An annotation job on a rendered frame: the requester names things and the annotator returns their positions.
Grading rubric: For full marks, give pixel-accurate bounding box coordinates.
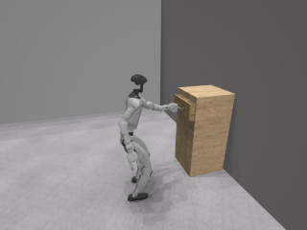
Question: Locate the right robot forearm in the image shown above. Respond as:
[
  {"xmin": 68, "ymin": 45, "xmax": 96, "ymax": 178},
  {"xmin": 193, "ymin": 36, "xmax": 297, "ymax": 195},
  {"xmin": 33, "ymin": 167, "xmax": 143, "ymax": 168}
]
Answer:
[{"xmin": 120, "ymin": 122, "xmax": 134, "ymax": 152}]

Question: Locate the left robot hand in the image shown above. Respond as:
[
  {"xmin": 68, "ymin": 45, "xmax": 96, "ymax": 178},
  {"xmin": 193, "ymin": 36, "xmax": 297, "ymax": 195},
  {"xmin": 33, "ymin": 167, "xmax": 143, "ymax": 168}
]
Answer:
[{"xmin": 168, "ymin": 103, "xmax": 178, "ymax": 112}]

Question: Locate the humanoid robot torso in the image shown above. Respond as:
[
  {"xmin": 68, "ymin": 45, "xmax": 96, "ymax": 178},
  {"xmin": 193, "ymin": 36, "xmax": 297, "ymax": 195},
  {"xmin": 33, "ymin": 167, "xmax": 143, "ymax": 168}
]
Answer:
[{"xmin": 120, "ymin": 96, "xmax": 143, "ymax": 147}]

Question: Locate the left robot forearm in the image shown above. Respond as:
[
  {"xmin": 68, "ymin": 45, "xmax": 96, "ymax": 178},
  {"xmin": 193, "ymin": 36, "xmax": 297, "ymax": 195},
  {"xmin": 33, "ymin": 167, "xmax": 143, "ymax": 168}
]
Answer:
[{"xmin": 152, "ymin": 103, "xmax": 169, "ymax": 112}]

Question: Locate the right robot hand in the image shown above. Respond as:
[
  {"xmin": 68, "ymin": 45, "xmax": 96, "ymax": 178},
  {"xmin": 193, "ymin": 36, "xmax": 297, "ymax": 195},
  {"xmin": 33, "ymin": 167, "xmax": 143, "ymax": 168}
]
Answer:
[{"xmin": 127, "ymin": 150, "xmax": 141, "ymax": 171}]

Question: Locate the left robot upper arm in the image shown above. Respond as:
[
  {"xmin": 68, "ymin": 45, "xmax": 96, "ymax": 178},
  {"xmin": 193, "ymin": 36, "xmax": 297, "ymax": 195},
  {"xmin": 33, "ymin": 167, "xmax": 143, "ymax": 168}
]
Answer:
[{"xmin": 139, "ymin": 95, "xmax": 154, "ymax": 109}]

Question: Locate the right robot upper arm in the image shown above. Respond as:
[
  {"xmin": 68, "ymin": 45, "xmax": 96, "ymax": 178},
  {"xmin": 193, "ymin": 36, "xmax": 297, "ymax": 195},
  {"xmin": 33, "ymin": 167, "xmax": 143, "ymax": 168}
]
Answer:
[{"xmin": 118, "ymin": 99, "xmax": 140, "ymax": 126}]

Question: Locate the drawer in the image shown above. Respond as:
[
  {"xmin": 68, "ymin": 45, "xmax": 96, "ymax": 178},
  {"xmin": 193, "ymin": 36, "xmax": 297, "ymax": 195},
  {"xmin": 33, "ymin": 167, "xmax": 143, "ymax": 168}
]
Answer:
[{"xmin": 174, "ymin": 94, "xmax": 196, "ymax": 122}]

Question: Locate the cabinet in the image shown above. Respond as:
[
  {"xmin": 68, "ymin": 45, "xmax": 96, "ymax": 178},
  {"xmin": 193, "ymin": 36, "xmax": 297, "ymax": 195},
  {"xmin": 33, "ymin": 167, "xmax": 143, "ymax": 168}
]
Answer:
[{"xmin": 175, "ymin": 84, "xmax": 235, "ymax": 177}]

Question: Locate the robot right shin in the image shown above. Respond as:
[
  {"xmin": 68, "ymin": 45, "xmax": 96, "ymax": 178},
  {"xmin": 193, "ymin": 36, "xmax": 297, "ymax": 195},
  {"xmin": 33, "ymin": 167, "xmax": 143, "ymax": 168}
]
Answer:
[{"xmin": 133, "ymin": 168, "xmax": 153, "ymax": 197}]

